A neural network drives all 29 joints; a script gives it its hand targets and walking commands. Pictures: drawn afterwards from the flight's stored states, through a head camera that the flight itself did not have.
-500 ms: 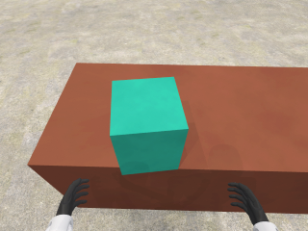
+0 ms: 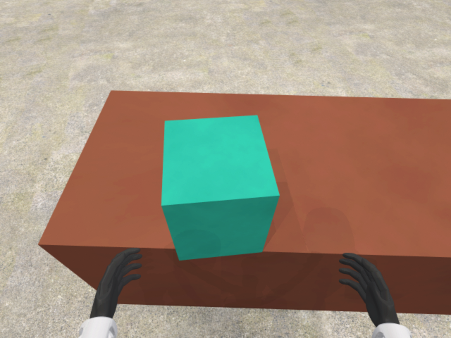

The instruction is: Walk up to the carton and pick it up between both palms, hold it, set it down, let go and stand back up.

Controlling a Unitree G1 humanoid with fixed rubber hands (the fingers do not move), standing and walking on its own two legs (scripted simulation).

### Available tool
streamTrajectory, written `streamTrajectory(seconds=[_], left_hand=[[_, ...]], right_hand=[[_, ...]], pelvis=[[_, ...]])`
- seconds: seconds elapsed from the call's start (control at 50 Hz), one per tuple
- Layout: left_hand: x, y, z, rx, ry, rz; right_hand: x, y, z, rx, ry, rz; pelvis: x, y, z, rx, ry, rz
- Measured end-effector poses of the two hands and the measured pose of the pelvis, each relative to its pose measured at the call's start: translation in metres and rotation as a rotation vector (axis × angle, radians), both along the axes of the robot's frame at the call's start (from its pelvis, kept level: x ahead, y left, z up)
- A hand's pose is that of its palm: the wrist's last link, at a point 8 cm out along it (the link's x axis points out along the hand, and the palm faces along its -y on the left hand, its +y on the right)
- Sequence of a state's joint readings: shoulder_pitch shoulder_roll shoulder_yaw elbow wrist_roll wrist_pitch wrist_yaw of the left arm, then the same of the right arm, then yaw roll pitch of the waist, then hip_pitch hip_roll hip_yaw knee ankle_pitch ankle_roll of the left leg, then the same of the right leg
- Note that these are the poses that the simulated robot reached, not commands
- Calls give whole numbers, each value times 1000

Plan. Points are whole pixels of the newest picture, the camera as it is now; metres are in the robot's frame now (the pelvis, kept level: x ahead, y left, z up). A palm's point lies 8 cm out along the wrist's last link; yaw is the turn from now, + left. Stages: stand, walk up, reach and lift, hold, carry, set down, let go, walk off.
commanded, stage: reach and lift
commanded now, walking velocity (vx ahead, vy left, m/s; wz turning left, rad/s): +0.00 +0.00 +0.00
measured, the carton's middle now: (216, 190) +0.42 +0.03 -0.04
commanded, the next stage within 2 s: none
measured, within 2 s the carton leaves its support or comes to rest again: neither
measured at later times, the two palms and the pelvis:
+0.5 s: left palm (118, 253) +0.26 +0.20 -0.01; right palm (363, 258) +0.25 -0.24 +0.00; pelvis +0.01 +0.00 +0.00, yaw +0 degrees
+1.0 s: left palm (124, 198) +0.33 +0.19 +0.06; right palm (353, 203) +0.33 -0.22 +0.05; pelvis +0.00 +0.00 +0.00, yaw +0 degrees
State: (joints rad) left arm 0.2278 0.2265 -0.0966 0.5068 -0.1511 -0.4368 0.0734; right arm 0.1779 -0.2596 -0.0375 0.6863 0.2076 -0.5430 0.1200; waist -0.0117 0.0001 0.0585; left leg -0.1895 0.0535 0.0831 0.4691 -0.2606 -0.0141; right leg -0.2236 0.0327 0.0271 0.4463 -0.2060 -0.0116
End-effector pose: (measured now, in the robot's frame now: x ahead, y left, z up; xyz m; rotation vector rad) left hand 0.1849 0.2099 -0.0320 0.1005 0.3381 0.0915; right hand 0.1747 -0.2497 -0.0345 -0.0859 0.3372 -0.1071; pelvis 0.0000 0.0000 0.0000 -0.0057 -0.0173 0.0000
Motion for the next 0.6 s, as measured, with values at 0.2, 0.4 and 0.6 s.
streamTrajectory(seconds=[0.2,0.4,0.6], left_hand=[[22,-1,5,3,-6,15],[59,-4,13,7,-1,19],[88,-9,30,4,-24,4]], right_hand=[[16,4,9,9,-20,15],[54,11,23,22,-54,36],[89,15,39,27,-92,27]], pelvis=[[1,0,0,0,2,0],[9,1,0,-2,12,0],[14,1,1,-2,21,0]])
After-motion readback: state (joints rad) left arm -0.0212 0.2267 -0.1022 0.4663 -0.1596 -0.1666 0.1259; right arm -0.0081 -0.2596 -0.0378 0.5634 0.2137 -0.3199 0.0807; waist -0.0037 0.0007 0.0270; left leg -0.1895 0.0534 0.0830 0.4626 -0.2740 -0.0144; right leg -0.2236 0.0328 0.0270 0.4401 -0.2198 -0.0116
